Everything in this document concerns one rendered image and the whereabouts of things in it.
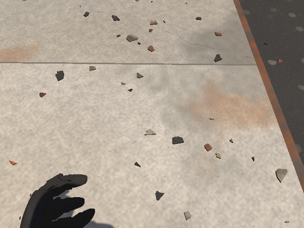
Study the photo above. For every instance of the robot left hand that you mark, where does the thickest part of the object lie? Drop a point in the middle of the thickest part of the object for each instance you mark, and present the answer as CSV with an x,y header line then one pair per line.
x,y
42,209

